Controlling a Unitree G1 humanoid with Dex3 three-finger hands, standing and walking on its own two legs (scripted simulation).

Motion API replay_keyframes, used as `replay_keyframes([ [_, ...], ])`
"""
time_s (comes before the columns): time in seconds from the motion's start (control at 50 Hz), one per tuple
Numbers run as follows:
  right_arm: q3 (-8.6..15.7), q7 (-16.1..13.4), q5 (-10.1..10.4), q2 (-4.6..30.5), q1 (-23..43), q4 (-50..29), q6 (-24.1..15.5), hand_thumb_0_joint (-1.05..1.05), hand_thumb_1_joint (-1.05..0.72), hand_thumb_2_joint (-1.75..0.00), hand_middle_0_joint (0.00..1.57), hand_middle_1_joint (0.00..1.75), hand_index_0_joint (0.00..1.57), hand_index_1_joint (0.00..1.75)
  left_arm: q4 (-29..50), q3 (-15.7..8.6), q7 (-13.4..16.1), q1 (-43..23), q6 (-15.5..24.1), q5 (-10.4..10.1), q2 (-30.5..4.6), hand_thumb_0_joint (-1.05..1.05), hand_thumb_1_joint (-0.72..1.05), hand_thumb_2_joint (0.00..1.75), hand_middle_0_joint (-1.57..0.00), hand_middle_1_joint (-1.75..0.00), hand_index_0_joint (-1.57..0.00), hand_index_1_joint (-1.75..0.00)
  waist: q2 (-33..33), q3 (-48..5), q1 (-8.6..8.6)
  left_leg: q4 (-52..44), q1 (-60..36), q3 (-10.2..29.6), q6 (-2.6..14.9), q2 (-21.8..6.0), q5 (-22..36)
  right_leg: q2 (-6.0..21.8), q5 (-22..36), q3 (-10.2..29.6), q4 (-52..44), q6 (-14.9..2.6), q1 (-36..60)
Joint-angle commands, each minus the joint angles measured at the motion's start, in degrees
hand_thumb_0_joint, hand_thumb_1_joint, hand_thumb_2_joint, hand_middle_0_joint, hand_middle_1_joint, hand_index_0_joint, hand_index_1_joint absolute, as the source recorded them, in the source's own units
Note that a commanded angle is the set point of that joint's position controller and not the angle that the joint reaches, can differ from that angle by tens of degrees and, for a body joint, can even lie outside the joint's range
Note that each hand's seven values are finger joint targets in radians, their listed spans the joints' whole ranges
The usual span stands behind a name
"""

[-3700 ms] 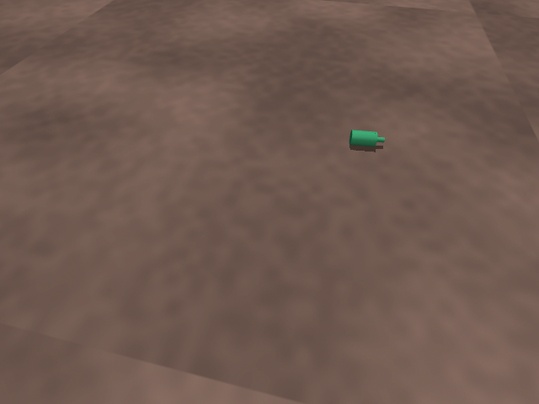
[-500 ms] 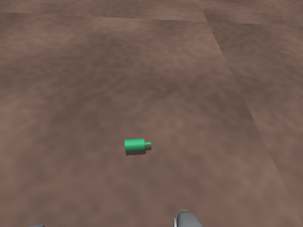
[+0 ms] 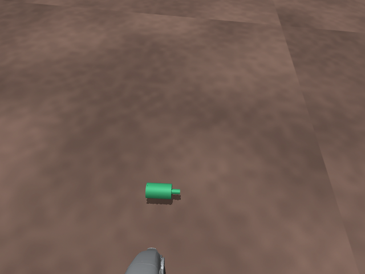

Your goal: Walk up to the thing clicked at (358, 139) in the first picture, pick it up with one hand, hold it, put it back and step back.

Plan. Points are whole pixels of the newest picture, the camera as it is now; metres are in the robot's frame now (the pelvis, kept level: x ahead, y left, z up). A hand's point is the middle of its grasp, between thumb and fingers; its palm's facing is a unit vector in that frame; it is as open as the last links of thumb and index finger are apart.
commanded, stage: walk up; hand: left
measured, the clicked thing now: (163, 191) +0.60 +0.14 -0.72
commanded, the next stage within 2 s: none
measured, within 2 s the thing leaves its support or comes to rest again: neither
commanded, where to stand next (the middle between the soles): +0.27 -0.05 m, yaw +3 degrees
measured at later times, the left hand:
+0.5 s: hand (100, 237) +0.20 +0.23 -0.13, palm faces -0.02 -0.90 -0.43, open 7.4 cm
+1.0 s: hand (117, 226) +0.24 +0.20 -0.16, palm faces +0.07 -0.92 -0.39, open 7.4 cm
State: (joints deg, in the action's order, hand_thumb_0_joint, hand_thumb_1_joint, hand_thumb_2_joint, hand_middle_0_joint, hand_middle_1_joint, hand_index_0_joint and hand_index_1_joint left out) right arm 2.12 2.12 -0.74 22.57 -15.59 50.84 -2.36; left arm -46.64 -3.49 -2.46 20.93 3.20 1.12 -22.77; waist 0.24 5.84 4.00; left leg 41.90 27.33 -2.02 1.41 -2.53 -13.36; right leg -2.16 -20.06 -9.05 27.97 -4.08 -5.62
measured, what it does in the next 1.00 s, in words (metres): walks ahead: left foot, then right foot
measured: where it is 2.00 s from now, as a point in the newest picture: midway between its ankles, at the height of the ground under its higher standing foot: (198, 272)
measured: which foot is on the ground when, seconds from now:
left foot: up 0.00-0.06, down 0.08-0.52, up 0.54-0.90, down 0.92-1.00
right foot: down 0.00-0.10, up 0.12-0.48, down 0.50-1.00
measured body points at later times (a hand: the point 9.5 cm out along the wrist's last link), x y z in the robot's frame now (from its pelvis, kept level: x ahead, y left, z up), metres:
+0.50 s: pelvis +0.14 -0.06 -0.01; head +0.15 -0.07 +0.44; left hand +0.20 +0.28 -0.10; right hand +0.18 -0.40 -0.12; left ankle +0.12 +0.10 -0.73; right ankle +0.24 -0.21 -0.73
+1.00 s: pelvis +0.18 -0.07 -0.01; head +0.21 -0.07 +0.43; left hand +0.24 +0.25 -0.13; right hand +0.29 -0.39 -0.13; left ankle +0.22 +0.05 -0.73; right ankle +0.23 -0.20 -0.73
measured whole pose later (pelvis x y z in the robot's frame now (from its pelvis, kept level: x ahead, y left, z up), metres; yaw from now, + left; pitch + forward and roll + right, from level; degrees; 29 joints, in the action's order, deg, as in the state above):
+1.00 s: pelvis +0.18 -0.07 -0.01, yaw +5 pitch -3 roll +1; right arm 2.8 1.5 -1.7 22.9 -10.7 54.3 0.7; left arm -52.0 -0.7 1.0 11.1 1.4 -0.1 -22.8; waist -1.5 6.6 1.1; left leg 38.9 19.7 -1.8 1.1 0.4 -16.3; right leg 5.1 -23.2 -3.5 43.3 -0.5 -20.7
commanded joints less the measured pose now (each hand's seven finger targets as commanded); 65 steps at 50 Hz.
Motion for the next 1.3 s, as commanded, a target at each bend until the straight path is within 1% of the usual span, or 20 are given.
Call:
replay_keyframes([
  [0.0,3.85,-0.82,0.47,10.34,-1.24,-5.50,-2.65,0.00,-0.90,-0.90,0.20,0.30,0.20,0.30,5.19,-4.17,0.67,-1.25,0.61,0.03,-14.83,0.00,0.90,0.90,-0.20,-0.30,-0.20,-0.30,-3.92,-2.43,-3.22,-7.30,-9.46,-3.53,1.47,1.35,1.38,16.13,28.41,10.02,-2.44,-4.51,-4.06],
  [0.04,5.45,-1.78,-0.10,13.16,-11.53,-2.95,-3.45,0.00,-0.90,-0.90,0.20,0.30,0.20,0.30,6.15,-2.92,0.57,-1.54,0.50,-0.29,-12.26,0.00,0.90,0.90,-0.20,-0.30,-0.20,-0.30,3.85,-8.08,-9.13,-13.23,-29.61,-0.64,4.07,2.05,2.12,10.54,27.30,5.63,15.90,-2.64,-14.06],
  [0.08,7.17,-3.21,-0.96,19.64,-15.39,-4.89,-3.60,0.00,-0.90,-0.90,0.20,0.30,0.20,0.30,6.10,-2.37,0.76,3.17,-0.22,-0.87,-8.75,0.00,0.90,0.90,-0.20,-0.30,-0.20,-0.30,12.83,-12.47,-8.86,-22.31,-40.97,39.24,13.48,-21.39,-4.04,-0.25,-11.08,6.54,38.64,2.50,-34.32],
  [0.1,7.52,-3.41,1.08,20.21,-12.63,-5.51,-3.27,0.00,-0.90,-0.90,0.20,0.30,0.20,0.30,5.53,-3.62,1.20,1.85,-1.04,-0.10,-14.98,0.00,0.90,0.90,-0.20,-0.30,-0.20,-0.30,5.32,-10.51,-8.48,-24.76,-35.29,42.77,17.75,-25.46,-11.17,4.23,-12.61,12.49,42.49,1.87,-34.16],
  [0.22,4.98,-2.56,0.92,15.87,-2.60,-6.89,-4.51,0.00,-0.90,-0.90,0.20,0.30,0.20,0.30,1.41,-3.57,-0.72,3.82,-2.12,-0.37,-12.19,0.00,0.90,0.90,-0.20,-0.30,-0.20,-0.30,7.03,1.15,-3.49,-28.39,-9.26,11.50,9.36,-11.48,-5.75,7.69,2.89,12.18,33.25,3.34,-23.05],
  [0.34,5.50,-1.11,-0.01,17.33,-1.43,-7.34,-4.05,0.00,-0.90,-0.90,0.20,0.30,0.20,0.30,1.49,-3.54,-1.75,-2.68,-1.06,-0.33,-11.14,0.00,0.90,0.90,-0.20,-0.30,-0.20,-0.30,12.09,1.03,-4.70,-28.14,-7.93,7.55,10.51,-9.39,-12.98,8.60,6.91,8.40,14.40,4.81,-19.47],
  [0.44,4.11,-1.22,0.41,14.87,1.11,-7.21,-1.44,0.00,-0.90,-0.90,0.20,0.30,0.20,0.30,-2.65,-3.20,0.40,0.34,0.64,-0.44,-10.50,0.00,0.90,0.90,-0.20,-0.30,-0.20,-0.30,6.37,-3.23,-1.82,-14.43,-4.48,5.33,8.01,-8.01,-1.53,3.73,11.92,4.83,3.00,4.80,-4.57],
  [0.48,1.73,-1.45,0.68,7.82,-4.04,-6.51,-0.76,0.00,-0.90,-0.90,0.20,0.30,0.20,0.30,-4.08,-4.07,1.75,4.39,2.01,0.18,-14.09,0.00,0.90,0.90,-0.20,-0.30,-0.20,-0.30,-9.22,-8.66,-0.23,5.85,-2.16,-0.47,4.28,-1.68,-6.28,9.42,8.05,13.51,-6.26,3.20,4.11],
  [0.5,0.62,-1.40,0.82,5.13,-6.58,-7.15,-0.51,0.00,-0.90,-0.90,0.20,0.30,0.20,0.30,-2.42,-4.94,2.13,3.38,2.50,0.57,-19.07,0.00,0.90,0.90,-0.20,-0.30,-0.20,-0.30,-19.22,-7.78,-1.71,16.20,6.79,0.23,1.09,4.81,-17.96,21.76,3.49,34.88,-11.73,-0.72,4.72],
  [0.54,3.37,-2.65,0.26,13.88,-5.38,-4.98,0.15,0.00,-0.90,-0.90,0.20,0.30,0.20,0.30,-0.94,-5.06,2.14,-0.79,1.52,-0.36,-21.07,0.00,0.90,0.90,-0.20,-0.30,-0.20,-0.30,-13.77,-4.97,-1.21,20.87,7.94,5.04,0.86,0.37,-18.81,27.34,-0.98,41.62,-11.91,-10.83,-0.69],
  [0.6,3.27,-2.17,1.31,12.74,-6.25,-1.80,0.36,0.00,-0.90,-0.90,0.20,0.30,0.20,0.30,-0.62,-3.10,2.70,-3.34,1.70,-0.85,-15.78,0.00,0.90,0.90,-0.20,-0.30,-0.20,-0.30,-11.40,-5.71,-2.92,18.68,5.43,6.89,0.45,-0.15,-12.32,18.06,12.15,23.05,-8.19,-6.35,-0.97],
  [0.82,3.19,-1.42,-0.16,10.02,0.53,0.04,2.39,0.00,-0.90,-0.90,0.20,0.30,0.20,0.30,0.29,-2.20,3.83,-8.24,0.99,-0.54,-15.41,0.00,0.90,0.90,-0.20,-0.30,-0.20,-0.30,-9.50,-5.50,-3.20,-0.01,-9.04,1.40,-0.60,0.44,-5.72,19.97,26.42,15.32,-2.01,-6.99,-11.58],
  [0.9,4.11,-1.56,-0.75,11.97,-0.36,1.02,1.90,0.00,-0.90,-0.90,0.20,0.30,0.20,0.30,-0.25,-0.89,3.96,-9.86,-0.02,-0.81,-13.97,0.00,0.90,0.90,-0.20,-0.30,-0.20,-0.30,-4.13,-7.60,-5.52,-11.07,-17.29,3.72,2.21,0.51,-0.43,17.15,14.47,14.17,5.03,-2.98,-17.25],
  [0.94,4.68,-1.67,-1.18,16.66,4.73,-0.97,1.25,0.00,-0.90,-0.90,0.20,0.30,0.20,0.30,-0.93,0.64,3.97,-7.35,-0.87,-1.81,-8.90,0.00,0.90,0.90,-0.20,-0.30,-0.20,-0.30,11.15,-7.02,-2.74,-22.62,-16.56,24.96,8.14,-13.09,-3.45,4.20,-5.74,5.31,15.64,2.64,-22.40],
  [0.98,4.41,-1.47,-0.51,15.92,6.43,-0.17,1.60,0.00,-0.90,-0.90,0.20,0.30,0.20,0.30,-3.69,-0.27,4.33,-9.03,-1.25,-1.25,-12.76,0.00,0.90,0.90,-0.20,-0.30,-0.20,-0.30,10.20,-5.49,-4.23,-23.13,-8.24,24.83,12.86,-14.30,-9.56,5.49,-14.30,8.58,21.03,2.68,-15.96],
  [1.08,2.25,-1.44,0.35,12.03,11.87,-0.51,2.11,0.00,-0.90,-0.90,0.20,0.30,0.20,0.30,-8.75,-0.04,4.23,-4.41,0.08,-1.06,-10.55,0.00,0.90,0.90,-0.20,-0.30,-0.20,-0.30,8.02,-8.11,-1.22,-12.97,-7.95,10.70,5.46,-6.08,1.47,3.54,7.07,6.35,0.48,3.02,-4.73],
  [1.14,1.28,-1.26,0.88,9.75,9.38,0.87,2.32,0.00,-0.90,-0.90,0.20,0.30,0.20,0.30,-8.00,-0.38,4.47,-10.42,0.93,0.15,-15.12,0.00,0.90,0.90,-0.20,-0.30,-0.20,-0.30,0.15,-7.56,-4.02,-10.38,-9.19,7.72,1.34,-2.02,-3.80,12.92,1.75,21.63,-5.17,-1.14,-8.11],
  [1.18,1.92,-1.61,0.15,11.56,8.03,3.38,2.11,0.00,-0.90,-0.90,0.20,0.30,0.20,0.30,-7.13,0.61,3.88,-15.79,0.37,-0.31,-13.55,0.00,0.90,0.90,-0.20,-0.30,-0.20,-0.30,-0.02,-5.02,-6.30,-15.84,-15.81,9.62,1.92,-3.10,-10.26,12.25,-3.73,18.49,-4.72,-0.28,-16.47],
  [1.22,1.95,-1.31,0.22,13.10,12.12,3.30,1.62,0.00,-0.90,-0.90,0.20,0.30,0.20,0.30,-8.61,1.58,3.45,-14.33,0.28,-0.92,-11.02,0.00,0.90,0.90,-0.20,-0.30,-0.20,-0.30,3.19,-2.90,-4.27,-21.06,-12.47,13.75,3.38,-6.13,-13.36,6.27,-2.00,11.39,-2.33,2.20,-14.09],
  [1.28,1.02,-0.96,0.31,11.65,13.25,3.91,1.49,0.00,-0.90,-0.90,0.20,0.30,0.20,0.30,-11.17,1.54,3.23,-11.95,0.78,-0.82,-11.03,0.00,0.90,0.90,-0.20,-0.30,-0.20,-0.30,0.93,-3.03,-2.98,-22.19,-9.48,12.32,3.05,-5.86,-12.45,6.47,0.82,12.19,-4.81,1.95,-8.03],
])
